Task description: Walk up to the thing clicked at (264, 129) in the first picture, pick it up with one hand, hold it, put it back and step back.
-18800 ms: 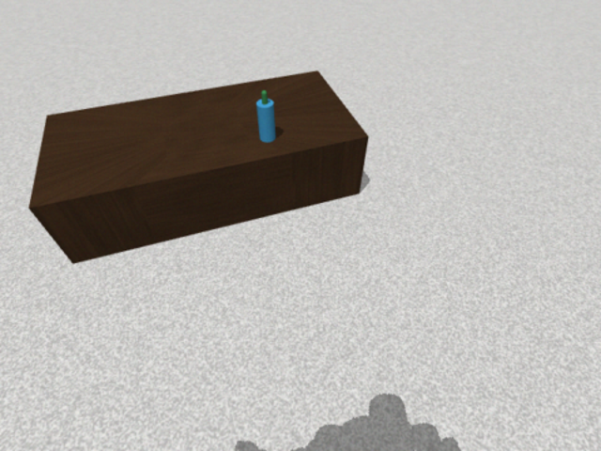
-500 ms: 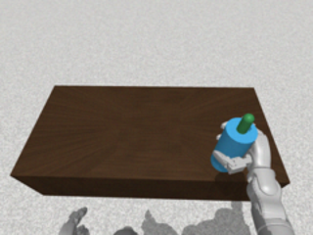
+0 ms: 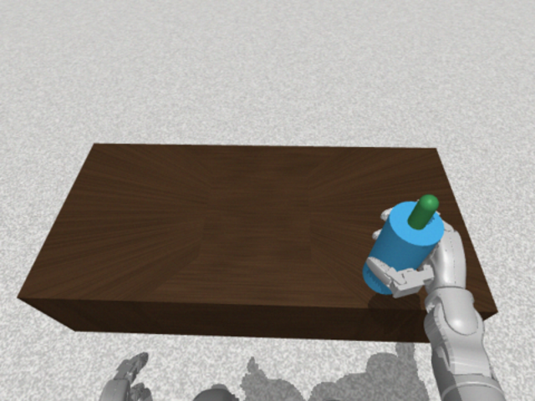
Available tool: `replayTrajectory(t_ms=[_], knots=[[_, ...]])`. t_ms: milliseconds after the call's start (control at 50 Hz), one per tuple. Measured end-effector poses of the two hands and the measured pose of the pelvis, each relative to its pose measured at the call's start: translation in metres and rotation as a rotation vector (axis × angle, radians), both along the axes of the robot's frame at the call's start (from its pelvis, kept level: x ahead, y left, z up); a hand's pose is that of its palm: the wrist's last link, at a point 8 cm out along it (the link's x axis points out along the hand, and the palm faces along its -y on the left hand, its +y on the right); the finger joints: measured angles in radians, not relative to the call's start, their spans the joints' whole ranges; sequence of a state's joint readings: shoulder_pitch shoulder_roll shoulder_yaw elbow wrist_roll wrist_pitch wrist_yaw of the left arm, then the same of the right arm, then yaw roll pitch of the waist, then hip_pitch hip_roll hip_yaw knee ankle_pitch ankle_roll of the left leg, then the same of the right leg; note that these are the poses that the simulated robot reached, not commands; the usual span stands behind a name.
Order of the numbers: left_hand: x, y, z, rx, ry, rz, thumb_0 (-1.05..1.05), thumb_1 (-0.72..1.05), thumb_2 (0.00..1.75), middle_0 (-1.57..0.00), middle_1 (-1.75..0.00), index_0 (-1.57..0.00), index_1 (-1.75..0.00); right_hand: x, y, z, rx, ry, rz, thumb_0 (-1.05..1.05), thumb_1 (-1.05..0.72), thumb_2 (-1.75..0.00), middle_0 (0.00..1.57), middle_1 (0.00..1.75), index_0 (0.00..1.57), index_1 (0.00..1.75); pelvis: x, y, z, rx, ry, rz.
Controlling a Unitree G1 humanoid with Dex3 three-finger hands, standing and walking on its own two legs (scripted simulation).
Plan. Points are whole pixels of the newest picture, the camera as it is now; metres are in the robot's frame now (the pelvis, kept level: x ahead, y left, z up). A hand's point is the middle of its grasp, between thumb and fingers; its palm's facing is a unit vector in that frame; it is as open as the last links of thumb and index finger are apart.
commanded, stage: hold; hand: right
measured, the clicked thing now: (403, 243) +0.32 -0.17 +0.06
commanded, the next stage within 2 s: crouch in 0.10 s
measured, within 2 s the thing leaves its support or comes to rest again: neither
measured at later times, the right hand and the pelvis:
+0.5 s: hand (387, 251) +0.34 -0.17 +0.00, palm faces +0.09 +1.00 +0.00, open 9.4 cm; pelvis -0.01 +0.00 -0.02, yaw +0 degrees
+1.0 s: hand (357, 248) +0.43 -0.17 -0.15, palm faces +0.05 +1.00 -0.01, open 9.4 cm; pelvis -0.05 +0.00 -0.16, yaw +0 degrees
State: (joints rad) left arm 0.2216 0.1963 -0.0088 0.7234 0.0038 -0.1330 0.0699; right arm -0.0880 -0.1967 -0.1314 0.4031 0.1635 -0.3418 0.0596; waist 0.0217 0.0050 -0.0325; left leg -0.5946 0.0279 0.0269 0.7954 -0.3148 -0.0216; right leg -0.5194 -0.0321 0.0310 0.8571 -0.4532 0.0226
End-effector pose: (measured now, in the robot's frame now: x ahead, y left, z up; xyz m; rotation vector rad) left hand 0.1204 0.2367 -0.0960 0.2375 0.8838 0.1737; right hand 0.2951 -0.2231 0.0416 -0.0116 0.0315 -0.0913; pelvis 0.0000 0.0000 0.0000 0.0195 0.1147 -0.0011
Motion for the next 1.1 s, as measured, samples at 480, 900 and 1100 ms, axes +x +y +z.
replayTrajectory(t_ms=[480,900,1100], knots=[[-0.010,0.007,-0.015,0.022,0.034,-0.016,0.01,0.90,0.90,-0.20,-0.31,-0.21,-0.30,0.017,-0.001,-0.033,0.020,0.023,-0.003,0.00,0.35,-1.15,0.74,1.06,0.77,1.06,-0.011,0.002,-0.015,-0.006,0.064,-0.003],[-0.081,0.025,-0.158,0.053,0.292,-0.008,0.01,0.89,0.91,-0.20,-0.31,-0.21,-0.31,0.098,-0.006,-0.176,0.004,-0.009,0.042,0.00,0.36,-1.17,0.74,1.06,0.78,1.06,-0.040,-0.002,-0.144,0.000,0.383,-0.003],[-0.113,0.024,-0.191,0.031,0.369,0.027,0.01,0.89,0.92,-0.20,-0.31,-0.21,-0.31,0.120,0.000,-0.211,0.013,0.020,0.018,0.00,0.36,-1.17,0.75,1.06,0.78,1.05,-0.051,-0.003,-0.175,0.002,0.438,-0.002]])
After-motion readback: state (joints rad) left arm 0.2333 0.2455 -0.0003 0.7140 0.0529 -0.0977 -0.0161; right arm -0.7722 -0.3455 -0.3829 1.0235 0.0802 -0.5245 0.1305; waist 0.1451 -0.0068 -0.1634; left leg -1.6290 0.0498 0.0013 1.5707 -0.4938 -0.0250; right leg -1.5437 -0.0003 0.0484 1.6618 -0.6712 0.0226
